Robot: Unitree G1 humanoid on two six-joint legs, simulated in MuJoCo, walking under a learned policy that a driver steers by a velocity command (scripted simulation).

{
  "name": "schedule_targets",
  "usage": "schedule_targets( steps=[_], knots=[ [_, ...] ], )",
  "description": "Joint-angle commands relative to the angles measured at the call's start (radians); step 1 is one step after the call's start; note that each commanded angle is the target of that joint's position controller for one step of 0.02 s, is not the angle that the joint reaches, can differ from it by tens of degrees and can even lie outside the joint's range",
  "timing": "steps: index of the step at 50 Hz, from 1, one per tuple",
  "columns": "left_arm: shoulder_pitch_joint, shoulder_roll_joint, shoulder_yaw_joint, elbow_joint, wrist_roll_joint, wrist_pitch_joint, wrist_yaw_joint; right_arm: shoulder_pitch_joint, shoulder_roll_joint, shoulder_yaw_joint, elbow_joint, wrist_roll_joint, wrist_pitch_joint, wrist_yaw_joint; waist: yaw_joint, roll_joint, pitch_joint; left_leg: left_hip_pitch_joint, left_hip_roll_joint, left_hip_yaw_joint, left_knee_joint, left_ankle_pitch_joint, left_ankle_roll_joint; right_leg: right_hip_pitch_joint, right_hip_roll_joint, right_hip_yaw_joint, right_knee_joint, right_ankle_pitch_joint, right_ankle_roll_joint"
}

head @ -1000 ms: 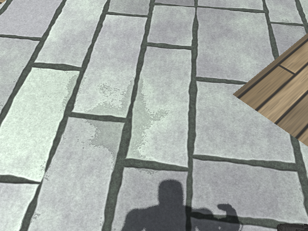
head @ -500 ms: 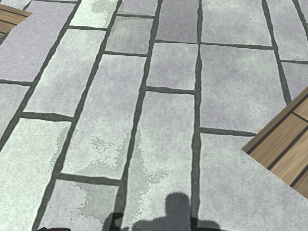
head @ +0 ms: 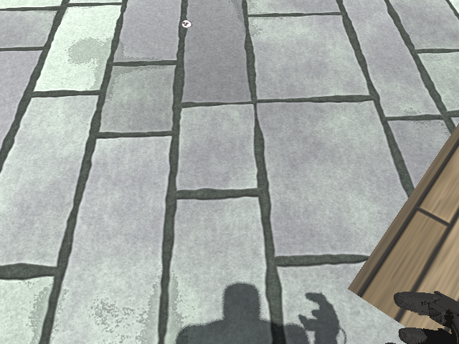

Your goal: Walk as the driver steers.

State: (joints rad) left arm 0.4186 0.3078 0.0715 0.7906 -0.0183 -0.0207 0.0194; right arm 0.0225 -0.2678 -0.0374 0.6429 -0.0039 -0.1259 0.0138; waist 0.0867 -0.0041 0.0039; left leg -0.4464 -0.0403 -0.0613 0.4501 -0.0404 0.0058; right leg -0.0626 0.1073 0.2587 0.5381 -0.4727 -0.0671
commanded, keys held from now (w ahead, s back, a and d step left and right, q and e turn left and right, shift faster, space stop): w+e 0.18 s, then w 0.12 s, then w+q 0.70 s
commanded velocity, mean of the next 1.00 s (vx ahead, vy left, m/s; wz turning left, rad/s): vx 0.50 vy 0.00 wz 0.05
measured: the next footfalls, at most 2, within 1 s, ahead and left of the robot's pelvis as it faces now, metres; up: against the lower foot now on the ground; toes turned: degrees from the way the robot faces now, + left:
right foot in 0.48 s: +0.39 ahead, -0.19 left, +0.00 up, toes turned -10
left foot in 1.00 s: +0.68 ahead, +0.07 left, +0.00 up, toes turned +11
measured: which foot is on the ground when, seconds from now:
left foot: down 0.00-0.50, up 0.52-0.98, down 1.00-1.00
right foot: up 0.00-0.46, down 0.48-1.00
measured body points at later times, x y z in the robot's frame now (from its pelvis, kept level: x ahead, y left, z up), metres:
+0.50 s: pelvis +0.26 -0.05 +0.00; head +0.30 -0.06 +0.45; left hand +0.54 +0.12 -0.06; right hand +0.18 -0.33 -0.13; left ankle +0.12 +0.12 -0.71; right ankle +0.35 -0.18 -0.73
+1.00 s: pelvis +0.53 -0.05 -0.01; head +0.56 -0.03 +0.44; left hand +0.52 +0.25 -0.14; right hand +0.76 -0.27 -0.09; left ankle +0.64 +0.06 -0.73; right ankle +0.36 -0.18 -0.72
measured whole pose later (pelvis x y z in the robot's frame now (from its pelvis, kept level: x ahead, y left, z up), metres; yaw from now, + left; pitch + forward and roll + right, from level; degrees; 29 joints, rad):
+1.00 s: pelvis +0.53 -0.05 -0.01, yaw +7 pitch +1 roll -2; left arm 0.32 0.30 0.09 0.86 -0.02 -0.04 0.01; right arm 0.08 -0.27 -0.06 0.70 0.02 -0.02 0.06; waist 0.05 0.02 0.04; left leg -0.52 0.03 0.06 0.61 -0.13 0.10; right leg 0.09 -0.07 -0.29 0.43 -0.47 0.06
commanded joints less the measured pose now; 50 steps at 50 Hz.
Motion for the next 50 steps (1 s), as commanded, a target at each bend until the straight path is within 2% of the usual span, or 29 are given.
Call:
schedule_targets(
  steps=[1, 2, 3, 4, 5, 6, 8, 11, 15, 18, 20, 22, 23, 24, 25, 26, 27, 28, 29, 31, 32, 33, 35, 40, 45, 47, 48, 49, 50],
  knots=[
    [0.098, 0.003, -0.016, -0.126, -0.013, -0.025, -0.005, 0.359, -0.284, -0.093, 0.028, -0.009, 0.005, -0.008, -0.118, 0.38, -0.366, 0.854, 0.465, -0.691, -0.086, -0.255, 0.266, -0.592, 0.006, -0.07, 0.614, -0.143, 0.026],
    [0.071, 0.112, 0.002, -0.093, -0.023, -0.024, -0.001, 0.319, -0.178, -0.072, 0.004, 0.009, 0.01, -0.005, -0.142, 0.225, -0.263, 0.773, 0.45, -0.693, -0.126, -0.439, 0.233, -0.689, -0.089, -0.051, 0.72, -0.093, 0.039],
    [-0.043, 0.155, 0.017, -0.107, -0.016, -0.019, -0.003, 0.278, -0.128, -0.058, -0.001, 0.009, 0.016, -0.01, -0.168, 0.124, -0.134, 0.646, 0.4, -0.519, -0.142, -0.397, 0.189, -0.706, -0.117, -0.081, 0.733, 0.005, 0.049],
    [-0.094, 0.14, 0.017, -0.118, -0.008, -0.016, -0.002, 0.235, -0.121, -0.052, 0.001, 0.0, 0.02, -0.009, -0.151, 0.054, -0.061, 0.526, 0.357, -0.402, -0.168, -0.264, 0.171, -0.678, -0.148, -0.11, 0.715, 0.074, 0.06],
    [-0.126, 0.127, 0.02, -0.132, 0.001, -0.016, -0.006, 0.211, -0.106, -0.047, 0.012, -0.004, 0.022, -0.009, -0.135, 0.056, -0.01, 0.448, 0.324, -0.322, -0.192, -0.167, 0.169, -0.667, -0.173, -0.114, 0.673, 0.118, 0.065],
    [-0.12, 0.107, 0.02, -0.137, -0.005, -0.013, -0.013, 0.2, -0.098, -0.043, 0.02, -0.011, 0.02, -0.011, -0.114, 0.088, 0.002, 0.39, 0.298, -0.249, -0.219, -0.113, 0.16, -0.626, -0.196, -0.122, 0.65, 0.142, 0.066],
    [-0.121, 0.065, 0.013, -0.148, -0.012, -0.002, -0.019, 0.195, -0.097, -0.046, 0.037, -0.003, 0.012, -0.009, -0.102, 0.113, 0.011, 0.345, 0.283, -0.16, -0.262, -0.054, 0.173, -0.613, -0.214, -0.15, 0.614, 0.162, 0.073],
    [-0.181, 0.035, 0.002, -0.179, 0.0, -0.001, -0.022, 0.214, -0.135, -0.058, 0.071, 0.0, 0.006, -0.006, -0.105, 0.076, 0.026, 0.336, 0.295, -0.081, -0.301, 0.047, 0.204, -0.647, -0.224, -0.151, 0.495, 0.241, 0.087],
    [-0.282, 0.012, -0.016, -0.195, 0.004, -0.024, -0.043, 0.228, -0.164, -0.061, 0.106, 0.011, 0.015, -0.002, -0.131, 0.053, 0.038, 0.34, 0.255, 0.048, -0.311, 0.131, 0.185, -0.577, -0.201, -0.199, 0.228, 0.441, 0.071],
    [-0.397, 0.009, -0.023, -0.231, 0.006, -0.04, -0.057, 0.307, -0.19, -0.063, 0.153, 0.036, 0.032, 0.0, -0.162, 0.053, 0.064, 0.373, 0.269, 0.031, -0.297, 0.14, 0.183, -0.531, -0.181, -0.25, 0.096, 0.462, 0.057],
    [-0.427, 0.034, -0.016, -0.248, 0.002, -0.048, -0.063, 0.335, -0.211, -0.067, 0.175, 0.041, 0.045, -0.001, -0.152, 0.07, 0.069, 0.431, 0.299, 0.002, -0.259, 0.185, 0.172, -0.513, -0.164, -0.25, 0.034, 0.402, 0.041],
    [-0.358, 0.075, 0.003, -0.234, 0.004, -0.055, -0.062, 0.327, -0.232, -0.07, 0.187, 0.045, 0.057, -0.006, -0.091, 0.091, 0.025, 0.451, 0.3, -0.002, -0.162, 0.331, 0.145, -0.374, -0.129, -0.267, -0.03, 0.365, 0.015],
    [-0.235, 0.111, 0.024, -0.196, 0.009, -0.055, -0.055, 0.318, -0.223, -0.063, 0.19, 0.045, 0.06, -0.009, -0.019, 0.083, -0.051, 0.412, 0.26, 0.032, -0.024, 0.435, 0.117, -0.179, -0.103, -0.288, -0.071, 0.399, -0.009],
    [-0.078, 0.168, 0.049, -0.158, 0.019, -0.052, -0.042, 0.318, -0.182, -0.045, 0.18, 0.031, 0.056, -0.01, 0.053, 0.068, -0.17, 0.269, 0.209, 0.064, 0.186, 0.326, 0.076, 0.095, -0.174, -0.228, -0.029, 0.437, -0.045],
    [0.037, 0.27, 0.07, -0.148, 0.045, -0.042, -0.026, 0.393, -0.067, -0.008, 0.143, 0.011, 0.042, -0.006, 0.048, -0.148, -0.344, -0.11, 0.073, 0.116, 0.578, -0.123, -0.001, 0.486, -0.463, 0.165, -0.039, 0.341, -0.17],
    [0.051, 0.223, 0.056, -0.147, 0.039, -0.038, -0.025, 0.415, -0.086, -0.009, 0.161, 0.026, 0.029, -0.005, 0.053, -0.224, -0.449, -0.217, 0.026, -0.031, 0.765, -0.553, -0.006, 0.481, -0.549, 0.433, -0.173, 0.242, -0.231],
    [-0.007, 0.158, 0.034, -0.141, 0.029, -0.039, -0.028, 0.351, -0.171, -0.038, 0.148, 0.054, 0.029, -0.003, 0.046, -0.156, -0.279, -0.304, 0.08, -0.059, 0.836, -0.51, 0.0, 0.36, -0.508, 0.297, -0.199, 0.178, -0.189],
    [-0.066, 0.121, 0.022, -0.136, 0.018, -0.043, -0.03, 0.295, -0.166, -0.038, 0.131, 0.054, 0.031, -0.004, 0.018, -0.14, -0.16, -0.321, 0.123, -0.028, 0.812, -0.429, 0.006, 0.228, -0.465, 0.159, -0.228, 0.183, -0.157],
    [-0.13, 0.087, 0.012, -0.13, 0.019, -0.049, -0.034, 0.27, -0.153, -0.04, 0.13, 0.041, 0.038, -0.009, -0.016, -0.11, -0.088, -0.292, 0.152, -0.017, 0.765, -0.357, 0.004, 0.106, -0.423, 0.069, -0.27, 0.217, -0.138],
    [-0.205, 0.049, 0.007, -0.121, 0.028, -0.071, -0.04, 0.313, -0.119, -0.044, 0.148, 0.035, 0.069, -0.014, -0.08, -0.136, -0.033, -0.174, 0.186, -0.029, 0.72, -0.261, -0.004, -0.057, -0.381, -0.06, -0.35, 0.315, -0.121],
    [-0.221, 0.035, 0.008, -0.113, 0.03, -0.081, -0.041, 0.323, -0.096, -0.042, 0.158, 0.035, 0.084, -0.016, -0.091, -0.104, -0.018, -0.157, 0.184, -0.027, 0.718, -0.234, -0.006, -0.085, -0.368, -0.114, -0.379, 0.359, -0.119],
    [-0.229, 0.057, 0.014, -0.101, 0.033, -0.09, -0.038, 0.32, -0.078, -0.039, 0.147, 0.036, 0.093, -0.016, -0.107, -0.114, -0.003, -0.164, 0.188, -0.033, 0.701, -0.205, -0.016, -0.111, -0.387, -0.148, -0.4, 0.407, -0.134],
    [-0.223, 0.062, 0.021, -0.077, 0.037, -0.097, -0.031, 0.272, -0.079, -0.041, 0.128, 0.03, 0.1, -0.017, -0.105, -0.079, 0.031, -0.214, 0.191, -0.051, 0.627, -0.128, -0.027, -0.098, -0.38, -0.226, -0.417, 0.476, -0.132],
    [-0.18, 0.113, 0.038, -0.038, 0.029, -0.086, -0.01, 0.119, -0.048, -0.025, 0.079, 0.023, 0.09, 0.016, -0.056, -0.036, 0.07, -0.197, 0.168, 0.02, 0.336, 0.085, -0.01, -0.05, -0.365, -0.379, -0.433, 0.511, -0.103],
    [-0.123, 0.152, 0.055, 0.007, 0.001, -0.055, -0.007, 0.003, -0.067, -0.026, 0.011, 0.023, 0.095, 0.041, -0.028, -0.029, 0.107, -0.234, 0.146, 0.076, 0.205, -0.005, 0.044, 0.119, -0.412, -0.432, -0.371, 0.588, -0.076],
    [-0.133, 0.179, 0.063, 0.009, -0.007, -0.041, -0.004, 0.024, -0.092, -0.039, -0.004, 0.022, 0.098, 0.046, -0.058, -0.054, 0.067, -0.153, 0.093, 0.133, 0.194, -0.104, 0.081, 0.162, -0.412, -0.461, -0.258, 0.879, -0.054],
    [-0.142, 0.193, 0.066, 0.007, -0.011, -0.032, -0.001, 0.084, -0.115, -0.053, 0.003, 0.023, 0.102, 0.046, -0.097, -0.07, 0.018, -0.059, 0.051, 0.166, 0.197, -0.153, 0.103, 0.166, -0.403, -0.476, -0.147, 1.048, -0.041],
    [-0.161, 0.194, 0.064, 0.003, -0.016, -0.023, 0.001, 0.217, -0.152, -0.078, 0.034, 0.028, 0.103, 0.04, -0.177, -0.059, -0.053, 0.121, -0.002, 0.192, 0.151, -0.134, 0.134, 0.123, -0.371, -0.505, 0.04, 1.126, -0.015],
    [-0.148, 0.169, 0.052, -0.005, -0.006, -0.024, 0.005, 0.388, -0.226, -0.116, 0.081, 0.031, 0.11, 0.024, -0.253, -0.01, -0.146, 0.412, -0.007, 0.122, 0.115, -0.096, 0.176, -0.052, -0.328, -0.514, 0.302, 0.973, 0.03]
  ],
)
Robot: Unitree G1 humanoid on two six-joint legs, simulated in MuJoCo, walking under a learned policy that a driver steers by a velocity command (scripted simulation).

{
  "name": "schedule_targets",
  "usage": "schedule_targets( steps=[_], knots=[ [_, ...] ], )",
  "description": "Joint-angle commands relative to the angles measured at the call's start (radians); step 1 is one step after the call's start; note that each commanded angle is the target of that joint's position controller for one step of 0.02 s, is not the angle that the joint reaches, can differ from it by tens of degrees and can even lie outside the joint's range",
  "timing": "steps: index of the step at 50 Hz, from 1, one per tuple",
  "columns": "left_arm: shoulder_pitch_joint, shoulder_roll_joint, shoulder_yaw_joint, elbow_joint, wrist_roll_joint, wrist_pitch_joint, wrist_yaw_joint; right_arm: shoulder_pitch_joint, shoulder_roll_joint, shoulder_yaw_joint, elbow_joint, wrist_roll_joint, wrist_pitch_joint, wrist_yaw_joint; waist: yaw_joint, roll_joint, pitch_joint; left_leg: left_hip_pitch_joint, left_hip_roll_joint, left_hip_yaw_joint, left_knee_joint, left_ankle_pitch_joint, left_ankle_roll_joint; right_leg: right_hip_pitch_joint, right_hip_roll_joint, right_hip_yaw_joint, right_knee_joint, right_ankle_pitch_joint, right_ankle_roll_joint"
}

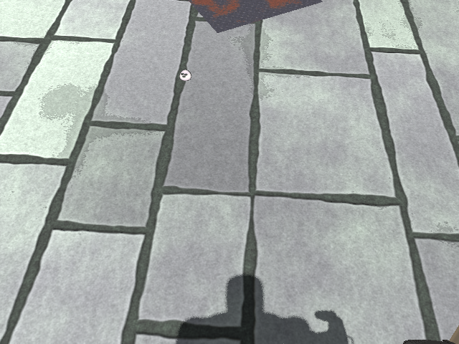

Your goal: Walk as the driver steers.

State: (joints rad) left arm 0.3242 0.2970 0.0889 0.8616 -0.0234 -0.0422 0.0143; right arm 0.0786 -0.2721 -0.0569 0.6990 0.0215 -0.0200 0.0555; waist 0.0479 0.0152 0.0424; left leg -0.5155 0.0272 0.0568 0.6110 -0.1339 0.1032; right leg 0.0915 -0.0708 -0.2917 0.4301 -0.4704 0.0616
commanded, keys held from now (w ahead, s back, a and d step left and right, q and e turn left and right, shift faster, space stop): w+q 0.22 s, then w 0.02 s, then w+e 0.76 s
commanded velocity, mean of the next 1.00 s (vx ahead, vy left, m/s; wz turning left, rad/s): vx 0.50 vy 0.00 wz -0.06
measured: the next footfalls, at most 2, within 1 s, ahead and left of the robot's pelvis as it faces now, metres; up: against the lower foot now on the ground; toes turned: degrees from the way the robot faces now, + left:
right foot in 0.52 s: +0.49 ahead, -0.08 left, +0.00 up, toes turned +7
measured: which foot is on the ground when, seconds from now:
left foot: down 0.00-0.54, up 0.56-1.00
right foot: down 0.00-0.00, up 0.02-0.50, down 0.52-1.00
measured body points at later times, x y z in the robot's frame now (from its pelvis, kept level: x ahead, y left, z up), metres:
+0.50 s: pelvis +0.29 +0.00 +0.01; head +0.32 +0.00 +0.46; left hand +0.47 +0.27 -0.07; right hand +0.37 -0.29 -0.11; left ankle +0.12 +0.09 -0.72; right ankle +0.45 -0.09 -0.71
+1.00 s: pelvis +0.59 +0.01 +0.01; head +0.62 +0.00 +0.46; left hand +0.62 +0.31 -0.10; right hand +0.81 -0.24 -0.05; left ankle +0.74 +0.12 -0.71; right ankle +0.45 -0.08 -0.72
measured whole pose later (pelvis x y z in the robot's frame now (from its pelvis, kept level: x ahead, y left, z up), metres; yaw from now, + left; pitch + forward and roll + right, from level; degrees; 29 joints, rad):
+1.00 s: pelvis +0.59 +0.01 +0.01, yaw -8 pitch +2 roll +0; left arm 0.42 0.29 0.07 0.79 -0.03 -0.03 0.02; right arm 0.01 -0.27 -0.03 0.65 0.00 -0.12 0.02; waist 0.10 0.03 0.01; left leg -0.47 -0.02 -0.09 0.43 -0.01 -0.01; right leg -0.04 0.12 0.24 0.43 -0.41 -0.07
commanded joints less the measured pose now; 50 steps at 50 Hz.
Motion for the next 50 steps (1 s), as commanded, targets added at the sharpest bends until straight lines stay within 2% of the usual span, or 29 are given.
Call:
schedule_targets(
  steps=[1, 2, 3, 4, 5, 7, 9, 11, 14, 17, 20, 23, 24, 25, 26, 27, 28, 29, 30, 31, 32, 33, 36, 38, 42, 45, 47, 49, 50],
  knots=[
    [0.033, 0.043, -0.009, -0.132, 0.044, -0.022, 0.001, 0.35, -0.352, -0.124, 0.03, 0.017, 0.005, -0.034, -0.124, 0.252, -0.249, 0.828, 0.191, -0.519, -0.111, -0.127, 0.254, -0.674, 0.019, 0.066, 0.8, 0.139, -0.02],
    [-0.022, 0.061, -0.02, -0.144, 0.02, -0.063, -0.009, 0.352, -0.308, -0.101, -0.016, 0.006, -0.014, -0.027, -0.149, 0.178, -0.41, 0.928, 0.308, -0.91, -0.302, -0.304, 0.342, -0.826, 0.115, 0.33, 0.961, -0.141, -0.024],
    [-0.141, 0.134, -0.001, -0.174, -0.023, -0.088, -0.02, 0.328, -0.234, -0.078, -0.009, -0.003, -0.031, -0.021, -0.182, 0.092, -0.291, 0.866, 0.29, -0.79, -0.344, -0.252, 0.274, -0.92, 0.059, 0.38, 0.965, -0.057, -0.053],
    [-0.167, 0.121, -0.007, -0.184, -0.022, -0.102, -0.018, 0.286, -0.208, -0.07, -0.009, -0.002, -0.041, -0.022, -0.149, 0.05, -0.202, 0.741, 0.252, -0.666, -0.333, -0.173, 0.238, -0.913, 0.016, 0.378, 0.888, 0.029, -0.074],
    [-0.172, 0.118, -0.004, -0.17, 0.009, -0.104, -0.009, 0.217, -0.167, -0.058, -0.018, -0.001, -0.042, -0.024, -0.107, -0.012, -0.13, 0.6, 0.208, -0.552, -0.336, -0.057, 0.201, -0.854, -0.02, 0.373, 0.797, 0.089, -0.075],
    [-0.133, 0.132, 0.007, -0.162, 0.028, -0.085, -0.009, 0.149, -0.139, -0.046, -0.049, -0.019, -0.045, -0.033, -0.046, 0.038, -0.105, 0.436, 0.168, -0.467, -0.365, 0.118, 0.199, -0.723, -0.047, 0.386, 0.707, 0.144, -0.058],
    [-0.13, 0.103, 0.004, -0.161, 0.036, -0.066, -0.01, 0.153, -0.153, -0.05, -0.05, -0.013, -0.048, -0.043, -0.032, 0.019, -0.093, 0.362, 0.144, -0.401, -0.385, 0.197, 0.197, -0.688, -0.04, 0.363, 0.617, 0.179, -0.031],
    [-0.193, 0.077, -0.006, -0.182, 0.039, -0.055, -0.01, 0.183, -0.179, -0.057, -0.039, -0.008, -0.048, -0.057, -0.047, 0.014, -0.06, 0.314, 0.12, -0.35, -0.396, 0.228, 0.185, -0.701, -0.022, 0.347, 0.488, 0.276, -0.002],
    [-0.267, 0.04, -0.025, -0.187, 0.031, -0.057, -0.023, 0.207, -0.159, -0.048, -0.019, -0.008, -0.046, -0.068, -0.088, 0.057, -0.047, 0.292, 0.073, -0.25, -0.405, 0.157, 0.129, -0.639, 0.0, 0.326, 0.25, 0.516, 0.006],
    [-0.345, 0.046, -0.031, -0.202, 0.013, -0.064, -0.039, 0.265, -0.166, -0.044, 0.015, -0.01, -0.051, -0.064, -0.135, 0.071, -0.018, 0.324, 0.109, -0.251, -0.416, 0.074, 0.114, -0.615, 0.009, 0.314, 0.153, 0.638, -0.016],
    [-0.391, 0.071, -0.028, -0.225, 0.009, -0.069, -0.051, 0.301, -0.175, -0.045, 0.048, -0.012, -0.048, -0.061, -0.15, 0.062, 0.016, 0.476, 0.178, -0.267, -0.383, 0.121, 0.106, -0.712, 0.008, 0.32, 0.105, 0.554, -0.066],
    [-0.356, 0.086, -0.025, -0.229, 0.006, -0.07, -0.067, 0.294, -0.19, -0.051, 0.067, -0.013, -0.038, -0.068, -0.12, 0.072, 0.011, 0.586, 0.213, -0.239, -0.313, 0.322, 0.077, -0.712, 0.026, 0.306, 0.087, 0.419, -0.121],
    [-0.3, 0.103, -0.016, -0.216, 0.007, -0.069, -0.067, 0.274, -0.198, -0.053, 0.064, -0.015, -0.034, -0.071, -0.087, 0.08, -0.027, 0.596, 0.199, -0.209, -0.25, 0.504, 0.062, -0.627, 0.058, 0.279, 0.084, 0.384, -0.141],
    [-0.187, 0.128, 0.001, -0.183, 0.01, -0.067, -0.065, 0.252, -0.197, -0.051, 0.058, -0.018, -0.028, -0.074, -0.024, 0.068, -0.103, 0.581, 0.163, -0.16, -0.113, 0.683, 0.041, -0.467, 0.101, 0.244, 0.064, 0.403, -0.169],
    [-0.042, 0.171, 0.02, -0.149, 0.015, -0.064, -0.06, 0.246, -0.177, -0.04, 0.042, -0.025, -0.024, -0.081, 0.04, 0.029, -0.21, 0.475, 0.118, -0.113, 0.095, 0.662, 0.007, -0.23, 0.063, 0.314, 0.081, 0.45, -0.21],
    [0.06, 0.269, 0.042, -0.147, 0.022, -0.061, -0.058, 0.342, -0.112, -0.016, 0.009, -0.041, -0.04, -0.078, 0.016, -0.167, -0.346, 0.127, -0.009, -0.061, 0.466, 0.267, -0.07, 0.135, -0.16, 0.719, 0.072, 0.397, -0.358],
    [0.102, 0.226, 0.034, -0.123, -0.002, -0.056, -0.064, 0.35, -0.086, -0.002, 0.013, -0.034, -0.061, -0.069, 0.024, -0.298, -0.391, -0.137, -0.122, -0.127, 0.666, -0.395, -0.106, 0.282, -0.264, 1.09, -0.108, 0.181, -0.448],
    [0.064, 0.162, 0.014, -0.135, -0.008, -0.053, -0.059, 0.263, -0.16, -0.015, -0.008, -0.005, -0.083, -0.055, 0.047, -0.189, -0.274, -0.25, -0.053, -0.201, 0.728, -0.365, -0.088, 0.223, -0.246, 1.036, -0.142, 0.041, -0.394],
    [0.009, 0.142, 0.008, -0.152, 0.005, -0.047, -0.053, 0.17, -0.165, -0.015, -0.033, 0.007, -0.097, -0.049, 0.044, -0.102, -0.167, -0.262, -0.012, -0.183, 0.69, -0.285, -0.076, 0.09, -0.209, 0.913, -0.156, 0.076, -0.359],
    [-0.033, 0.129, 0.001, -0.161, 0.015, -0.043, -0.052, 0.118, -0.155, -0.014, -0.044, -0.013, -0.105, -0.049, 0.02, -0.019, -0.082, -0.242, 0.018, -0.165, 0.607, -0.233, -0.074, -0.046, -0.168, 0.82, -0.179, 0.177, -0.339],
    [-0.058, 0.118, -0.004, -0.169, 0.022, -0.044, -0.048, 0.124, -0.156, -0.02, -0.048, -0.031, -0.105, -0.053, -0.014, -0.032, -0.068, -0.188, 0.044, -0.168, 0.528, -0.19, -0.081, -0.124, -0.143, 0.773, -0.19, 0.283, -0.336],
    [-0.073, 0.112, -0.007, -0.178, 0.024, -0.042, -0.044, 0.137, -0.149, -0.021, -0.049, -0.04, -0.101, -0.054, -0.035, -0.055, -0.066, -0.14, 0.052, -0.164, 0.484, -0.174, -0.094, -0.17, -0.115, 0.739, -0.205, 0.366, -0.336],
    [-0.061, 0.132, 0.0, -0.178, 0.012, -0.041, -0.029, 0.14, -0.118, -0.016, -0.054, -0.041, -0.082, -0.06, -0.052, -0.074, -0.061, -0.118, 0.047, -0.132, 0.353, -0.133, -0.138, -0.248, -0.084, 0.653, -0.224, 0.507, -0.344],
    [-0.033, 0.156, 0.009, -0.167, 0.006, -0.037, -0.016, 0.065, -0.097, -0.008, -0.075, -0.042, -0.078, -0.064, -0.031, -0.066, -0.041, -0.114, 0.034, -0.123, 0.217, -0.012, -0.163, -0.285, -0.057, 0.606, -0.23, 0.54, -0.326],
    [0.035, 0.158, 0.012, -0.139, -0.003, -0.019, 0.001, -0.074, -0.069, 0.002, -0.105, -0.031, -0.09, -0.053, 0.021, -0.087, -0.038, 0.001, -0.025, -0.113, -0.024, 0.218, -0.173, -0.334, -0.007, 0.574, -0.203, 0.494, -0.27],
    [0.082, 0.15, 0.012, -0.121, -0.009, -0.005, 0.006, -0.139, -0.086, -0.004, -0.125, -0.019, -0.101, -0.041, 0.037, -0.093, -0.033, 0.02, -0.046, -0.137, -0.11, 0.212, -0.16, -0.263, -0.03, 0.644, -0.147, 0.449, -0.258],
    [0.083, 0.149, 0.014, -0.121, -0.007, 0.004, 0.011, -0.138, -0.107, -0.013, -0.126, -0.015, -0.109, -0.036, 0.023, -0.109, -0.033, 0.037, -0.048, -0.155, -0.153, 0.149, -0.142, -0.197, -0.053, 0.704, -0.094, 0.448, -0.248],
    [0.055, 0.148, 0.017, -0.129, -0.003, 0.011, 0.012, -0.055, -0.135, -0.028, -0.106, -0.014, -0.117, -0.039, -0.029, -0.137, -0.056, 0.153, -0.047, -0.141, -0.19, 0.092, -0.103, -0.186, -0.053, 0.729, -0.019, 0.526, -0.227],
    [0.036, 0.123, 0.009, -0.141, 0.001, 0.01, 0.008, 0.046, -0.163, -0.043, -0.084, -0.022, -0.121, -0.046, -0.082, -0.126, -0.127, 0.326, -0.017, -0.145, -0.212, 0.108, -0.066, -0.222, -0.006, 0.696, 0.094, 0.584, -0.199]
  ],
)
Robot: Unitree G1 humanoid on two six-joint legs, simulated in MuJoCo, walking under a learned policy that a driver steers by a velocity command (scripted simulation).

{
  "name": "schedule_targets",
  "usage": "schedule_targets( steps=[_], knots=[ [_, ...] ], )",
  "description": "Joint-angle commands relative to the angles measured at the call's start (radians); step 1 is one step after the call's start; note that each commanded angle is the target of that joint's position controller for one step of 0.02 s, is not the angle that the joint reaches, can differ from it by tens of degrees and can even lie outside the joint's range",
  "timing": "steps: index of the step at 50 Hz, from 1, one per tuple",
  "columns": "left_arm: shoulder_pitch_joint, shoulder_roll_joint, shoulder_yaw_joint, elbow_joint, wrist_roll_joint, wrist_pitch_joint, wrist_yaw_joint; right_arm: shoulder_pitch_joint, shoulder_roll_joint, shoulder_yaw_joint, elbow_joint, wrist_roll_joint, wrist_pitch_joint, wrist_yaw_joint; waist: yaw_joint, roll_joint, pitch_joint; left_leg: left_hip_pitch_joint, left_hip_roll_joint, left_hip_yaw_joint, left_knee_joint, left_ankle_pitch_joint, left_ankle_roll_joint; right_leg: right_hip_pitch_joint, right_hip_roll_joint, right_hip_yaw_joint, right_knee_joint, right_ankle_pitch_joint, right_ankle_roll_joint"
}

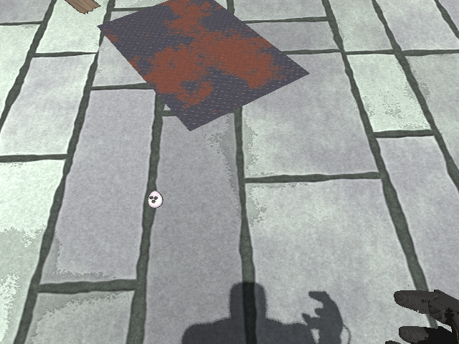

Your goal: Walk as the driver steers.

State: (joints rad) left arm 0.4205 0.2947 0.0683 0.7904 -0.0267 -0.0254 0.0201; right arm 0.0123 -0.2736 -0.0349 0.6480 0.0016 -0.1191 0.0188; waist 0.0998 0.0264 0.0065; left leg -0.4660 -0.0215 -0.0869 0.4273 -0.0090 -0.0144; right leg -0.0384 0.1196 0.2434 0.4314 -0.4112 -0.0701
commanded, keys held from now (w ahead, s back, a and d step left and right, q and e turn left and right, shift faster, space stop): w+e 0.06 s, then w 0.32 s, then w+q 0.10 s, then no key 0.52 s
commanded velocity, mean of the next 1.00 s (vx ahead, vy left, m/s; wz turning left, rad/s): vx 0.35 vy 0.00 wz -0.11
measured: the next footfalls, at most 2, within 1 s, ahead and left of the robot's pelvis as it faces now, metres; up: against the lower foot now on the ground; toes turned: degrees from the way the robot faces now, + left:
left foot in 0.02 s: +0.17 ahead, +0.12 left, +0.00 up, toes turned -5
right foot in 0.50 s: +0.40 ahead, -0.17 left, +0.00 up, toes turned -7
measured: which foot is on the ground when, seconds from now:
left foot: up 0.00-0.00, down 0.02-0.50, up 0.52-0.86, down 0.88-1.00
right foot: down 0.00-0.02, up 0.04-0.48, down 0.50-1.00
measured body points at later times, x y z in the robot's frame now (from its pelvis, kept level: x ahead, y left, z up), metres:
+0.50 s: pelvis +0.26 -0.04 +0.00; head +0.30 -0.05 +0.44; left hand +0.54 +0.15 -0.06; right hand +0.19 -0.32 -0.13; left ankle +0.14 +0.13 -0.73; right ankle +0.36 -0.16 -0.73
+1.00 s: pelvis +0.41 -0.05 +0.01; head +0.42 -0.04 +0.46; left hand +0.51 +0.20 -0.13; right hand +0.55 -0.32 -0.10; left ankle +0.47 +0.06 -0.73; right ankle +0.36 -0.17 -0.73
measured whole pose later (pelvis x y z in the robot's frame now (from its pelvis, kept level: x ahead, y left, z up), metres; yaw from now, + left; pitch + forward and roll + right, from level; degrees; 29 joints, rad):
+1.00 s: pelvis +0.41 -0.05 +0.01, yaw -4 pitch +0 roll -1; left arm 0.22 0.25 0.02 0.89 0.02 -0.02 0.01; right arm 0.10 -0.25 -0.03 0.82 -0.01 0.01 -0.01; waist 0.03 -0.01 0.01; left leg -0.32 0.01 -0.01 0.51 -0.19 0.00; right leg -0.16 0.00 -0.05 0.47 -0.31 0.00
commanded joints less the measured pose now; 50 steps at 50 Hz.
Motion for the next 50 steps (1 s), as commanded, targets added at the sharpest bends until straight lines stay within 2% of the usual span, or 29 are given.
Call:
schedule_targets(
  steps=[1, 2, 3, 4, 5, 6, 7, 9, 14, 18, 21, 23, 24, 25, 26, 27, 28, 30, 31, 34, 36, 40, 43, 44, 45, 46, 47, 48, 50],
  knots=[
    [-0.072, 0.077, 0.01, -0.093, 0.02, -0.011, -0.003, 0.267, -0.213, -0.08, -0.02, -0.018, -0.022, -0.02, -0.204, -0.06, -0.235, 0.545, 0.186, -0.137, 0.014, -0.062, 0.119, -0.215, -0.141, 0.089, 0.345, 0.412, -0.034],
    [0.075, 0.007, -0.013, -0.114, -0.003, -0.02, -0.005, 0.356, -0.277, -0.098, 0.016, -0.021, -0.006, -0.019, -0.152, 0.253, -0.371, 0.881, 0.412, -0.558, -0.029, -0.228, 0.284, -0.568, 0.0, -0.047, 0.653, -0.108, 0.032],
    [0.076, 0.1, -0.001, -0.097, -0.011, -0.022, -0.002, 0.35, -0.193, -0.081, 0.012, 0.004, 0.002, -0.013, -0.164, 0.215, -0.319, 0.845, 0.444, -0.682, -0.085, -0.433, 0.277, -0.697, -0.084, -0.045, 0.796, -0.174, 0.044],
    [-0.025, 0.154, 0.015, -0.101, -0.008, -0.019, -0.003, 0.311, -0.134, -0.065, 0.007, 0.004, 0.006, -0.014, -0.188, 0.108, -0.176, 0.714, 0.39, -0.542, -0.112, -0.436, 0.234, -0.729, -0.116, -0.053, 0.834, -0.081, 0.052],
    [-0.083, 0.145, 0.015, -0.112, 0.002, -0.018, -0.002, 0.268, -0.12, -0.057, 0.01, -0.006, 0.011, -0.013, -0.174, 0.036, -0.09, 0.588, 0.343, -0.421, -0.134, -0.328, 0.209, -0.707, -0.144, -0.089, 0.821, -0.008, 0.061],
    [-0.123, 0.128, 0.015, -0.124, 0.013, -0.021, -0.005, 0.243, -0.104, -0.051, 0.024, -0.01, 0.013, -0.009, -0.158, 0.027, -0.023, 0.488, 0.304, -0.339, -0.162, -0.223, 0.208, -0.695, -0.164, -0.097, 0.776, 0.036, 0.066],
    [-0.123, 0.108, 0.015, -0.129, 0.011, -0.022, -0.011, 0.232, -0.093, -0.044, 0.032, -0.019, 0.011, -0.008, -0.133, 0.049, -0.003, 0.418, 0.276, -0.277, -0.192, -0.169, 0.206, -0.655, -0.185, -0.102, 0.745, 0.062, 0.064],
    [-0.115, 0.069, 0.006, -0.13, 0.003, -0.019, -0.018, 0.225, -0.088, -0.044, 0.05, -0.01, 0.005, -0.002, -0.11, 0.084, 0.004, 0.357, 0.251, -0.198, -0.232, -0.097, 0.222, -0.612, -0.199, -0.126, 0.665, 0.064, 0.069],
    [-0.248, 0.028, -0.021, -0.167, 0.022, -0.032, -0.036, 0.239, -0.157, -0.062, 0.093, 0.01, 0.007, -0.003, -0.128, 0.044, 0.016, 0.329, 0.236, -0.055, -0.285, 0.047, 0.233, -0.584, -0.222, -0.185, 0.369, 0.272, 0.076],
    [-0.374, 0.038, -0.025, -0.197, 0.012, -0.045, -0.05, 0.311, -0.188, -0.064, 0.137, 0.023, 0.022, -0.005, -0.171, 0.044, 0.027, 0.349, 0.232, 0.001, -0.272, 0.056, 0.204, -0.506, -0.188, -0.224, 0.192, 0.407, 0.068],
    [-0.428, 0.061, -0.018, -0.226, 0.01, -0.051, -0.056, 0.355, -0.201, -0.065, 0.171, 0.034, 0.039, -0.007, -0.164, 0.053, 0.046, 0.41, 0.27, -0.031, -0.228, 0.082, 0.184, -0.48, -0.17, -0.223, 0.117, 0.347, 0.04],
    [-0.335, 0.097, 0.002, -0.204, 0.014, -0.058, -0.054, 0.341, -0.216, -0.065, 0.178, 0.036, 0.051, -0.012, -0.09, 0.055, 0.002, 0.408, 0.256, -0.022, -0.117, 0.224, 0.153, -0.311, -0.138, -0.247, 0.044, 0.333, 0.012],
    [-0.206, 0.141, 0.027, -0.164, 0.021, -0.057, -0.046, 0.345, -0.197, -0.056, 0.178, 0.031, 0.052, -0.014, -0.029, 0.038, -0.08, 0.356, 0.206, 0.013, 0.037, 0.298, 0.125, -0.108, -0.13, -0.253, 0.032, 0.341, -0.011],
    [-0.039, 0.217, 0.05, -0.139, 0.041, -0.053, -0.032, 0.328, -0.144, -0.032, 0.148, 0.005, 0.048, -0.016, 0.043, -0.044, -0.225, 0.201, 0.14, 0.067, 0.318, 0.117, 0.073, 0.156, -0.294, -0.099, 0.07, 0.45, -0.07],
    [-0.006, 0.292, 0.061, -0.129, 0.054, -0.04, -0.028, 0.456, -0.03, 0.003, 0.132, 0.001, 0.034, -0.017, -0.018, -0.315, -0.36, -0.139, -0.015, 0.096, 0.663, -0.503, 0.0, 0.432, -0.543, 0.303, 0.002, 0.466, -0.227],
    [0.002, 0.198, 0.039, -0.129, 0.045, -0.036, -0.031, 0.431, -0.131, -0.021, 0.16, 0.017, 0.026, -0.017, 0.016, -0.226, -0.365, -0.199, 0.0, -0.037, 0.795, -0.616, -0.007, 0.382, -0.528, 0.368, -0.042, 0.521, -0.236],
    [-0.066, 0.158, 0.022, -0.13, 0.039, -0.039, -0.033, 0.37, -0.172, -0.036, 0.144, 0.033, 0.026, -0.017, -0.002, -0.188, -0.233, -0.246, 0.031, -0.032, 0.834, -0.572, -0.006, 0.277, -0.498, 0.203, -0.034, 0.677, -0.212],
    [-0.189, 0.092, 0.003, -0.128, 0.03, -0.043, -0.042, 0.311, -0.151, -0.037, 0.139, 0.01, 0.044, -0.028, -0.066, -0.105, -0.12, -0.199, 0.095, 0.018, 0.742, -0.479, -0.021, 0.069, -0.411, 0.019, -0.065, 0.844, -0.178],
    [-0.221, 0.083, 0.001, -0.124, 0.036, -0.047, -0.044, 0.321, -0.132, -0.036, 0.141, 0.006, 0.059, -0.031, -0.101, -0.119, -0.103, -0.119, 0.117, 0.017, 0.696, -0.442, -0.025, -0.025, -0.395, -0.025, -0.095, 0.873, -0.166],
    [-0.287, 0.082, 0.002, -0.096, 0.047, -0.061, -0.042, 0.337, -0.065, -0.019, 0.15, 0.0, 0.093, -0.036, -0.153, -0.12, -0.088, 0.036, 0.111, 0.038, 0.513, -0.353, -0.043, -0.185, -0.362, -0.128, -0.153, 0.932, -0.175],
    [-0.305, 0.101, 0.007, -0.075, 0.044, -0.058, -0.034, 0.291, -0.048, -0.008, 0.141, -0.009, 0.098, -0.035, -0.147, -0.139, -0.095, 0.11, 0.101, 0.054, 0.356, -0.23, -0.038, -0.216, -0.331, -0.189, -0.16, 0.928, -0.158],
    [-0.256, 0.12, 0.008, -0.014, 0.036, -0.042, -0.029, 0.204, -0.085, -0.015, 0.129, -0.007, 0.107, -0.028, -0.115, -0.123, -0.101, 0.176, 0.079, 0.055, 0.211, -0.107, -0.02, -0.187, -0.34, -0.182, -0.151, 0.777, -0.142],
    [-0.261, 0.097, -0.005, 0.017, 0.019, -0.031, -0.029, 0.189, -0.103, -0.024, 0.131, -0.021, 0.109, -0.028, -0.136, -0.096, -0.074, 0.296, 0.063, 0.063, 0.03, -0.009, 0.026, -0.218, -0.297, -0.172, -0.09, 0.487, -0.082],
    [-0.221, 0.066, -0.017, 0.033, 0.031, -0.032, -0.029, 0.178, -0.139, -0.032, 0.122, -0.027, 0.109, -0.034, -0.124, -0.042, -0.073, 0.358, 0.122, 0.001, -0.023, 0.178, 0.048, -0.239, -0.251, -0.186, -0.05, 0.361, -0.029],
    [-0.131, 0.054, -0.021, 0.049, 0.055, -0.037, -0.031, 0.149, -0.201, -0.043, 0.106, -0.025, 0.115, -0.044, -0.059, 0.07, -0.099, 0.431, 0.208, -0.069, 0.012, 0.325, 0.095, -0.28, -0.176, -0.229, 0.002, 0.178, 0.022],
    [-0.084, 0.024, -0.03, 0.065, 0.053, -0.029, -0.022, 0.109, -0.153, -0.032, 0.111, -0.02, 0.123, -0.044, -0.033, 0.145, -0.123, 0.383, 0.225, -0.098, 0.003, 0.186, 0.153, -0.249, -0.146, -0.263, -0.008, 0.086, 0.057],
    [-0.13, 0.05, -0.029, 0.067, 0.05, -0.015, -0.013, 0.069, -0.102, -0.022, 0.103, -0.012, 0.126, -0.035, -0.056, 0.113, -0.083, 0.315, 0.181, -0.086, -0.014, 0.032, 0.138, -0.215, -0.147, -0.265, -0.025, 0.111, 0.071],
    [-0.164, 0.075, -0.022, 0.069, 0.043, -0.002, -0.006, 0.057, -0.083, -0.017, 0.105, -0.011, 0.127, -0.029, -0.071, 0.082, -0.051, 0.287, 0.146, -0.059, -0.014, -0.021, 0.109, -0.219, -0.147, -0.268, -0.024, 0.129, 0.071],
    [-0.167, 0.085, -0.019, 0.079, 0.044, 0.019, 0.003, 0.066, -0.099, -0.019, 0.123, -0.011, 0.115, -0.02, -0.077, 0.066, -0.039, 0.277, 0.123, -0.037, 0.004, 0.026, 0.086, -0.2, -0.157, -0.259, -0.025, 0.181, 0.066]
  ],
)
